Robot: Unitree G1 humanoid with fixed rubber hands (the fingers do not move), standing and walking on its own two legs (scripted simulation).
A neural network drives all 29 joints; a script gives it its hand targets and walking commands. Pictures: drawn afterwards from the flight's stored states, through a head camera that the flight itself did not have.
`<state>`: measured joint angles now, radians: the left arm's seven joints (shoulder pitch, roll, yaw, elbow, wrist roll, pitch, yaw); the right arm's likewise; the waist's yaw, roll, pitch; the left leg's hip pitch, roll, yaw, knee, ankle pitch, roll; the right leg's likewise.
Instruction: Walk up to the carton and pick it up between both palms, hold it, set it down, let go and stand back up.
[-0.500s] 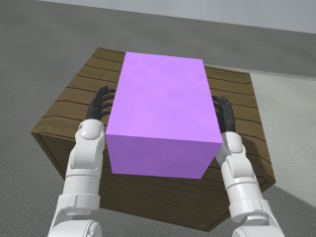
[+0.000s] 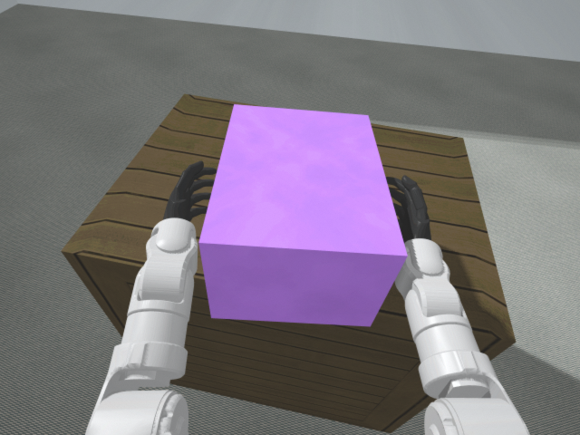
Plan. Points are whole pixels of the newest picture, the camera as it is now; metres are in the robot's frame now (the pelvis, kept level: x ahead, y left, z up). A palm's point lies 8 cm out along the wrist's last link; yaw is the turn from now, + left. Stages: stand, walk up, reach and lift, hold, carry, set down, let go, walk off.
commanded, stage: set down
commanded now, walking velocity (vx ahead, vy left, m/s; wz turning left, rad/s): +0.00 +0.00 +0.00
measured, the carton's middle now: (297, 207) +0.43 -0.03 +0.07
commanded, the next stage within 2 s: none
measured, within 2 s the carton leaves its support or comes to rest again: neither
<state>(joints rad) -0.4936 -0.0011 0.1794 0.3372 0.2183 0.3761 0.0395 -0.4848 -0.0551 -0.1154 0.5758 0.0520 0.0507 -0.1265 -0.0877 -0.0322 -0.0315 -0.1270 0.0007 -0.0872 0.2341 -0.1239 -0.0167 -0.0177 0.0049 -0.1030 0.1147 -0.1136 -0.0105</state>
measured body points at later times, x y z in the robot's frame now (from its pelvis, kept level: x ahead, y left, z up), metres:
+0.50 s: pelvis -0.01 -0.01 +0.00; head +0.01 +0.01 +0.45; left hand +0.41 +0.12 +0.09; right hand +0.39 -0.20 +0.10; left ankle +0.00 +0.13 -0.75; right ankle -0.03 -0.11 -0.75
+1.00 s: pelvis +0.00 +0.00 +0.00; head +0.03 +0.00 +0.45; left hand +0.44 +0.12 +0.08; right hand +0.41 -0.21 +0.09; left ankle +0.00 +0.13 -0.75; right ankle -0.03 -0.11 -0.75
